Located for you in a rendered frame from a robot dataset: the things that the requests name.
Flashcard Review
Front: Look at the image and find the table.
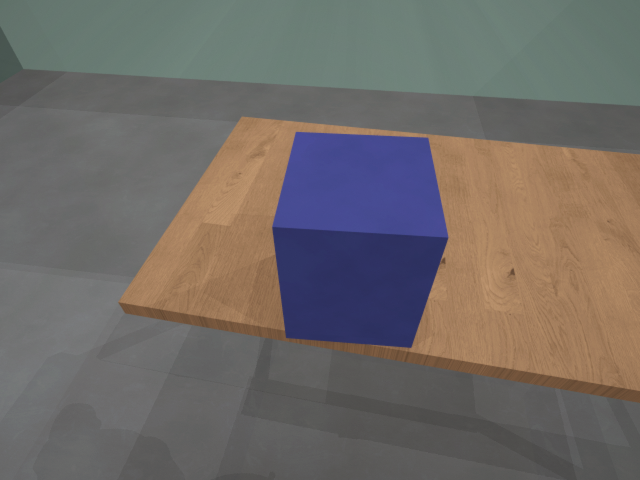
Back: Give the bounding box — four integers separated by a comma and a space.
118, 117, 640, 403

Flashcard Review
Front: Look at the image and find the carton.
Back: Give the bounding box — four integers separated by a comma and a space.
272, 132, 449, 348

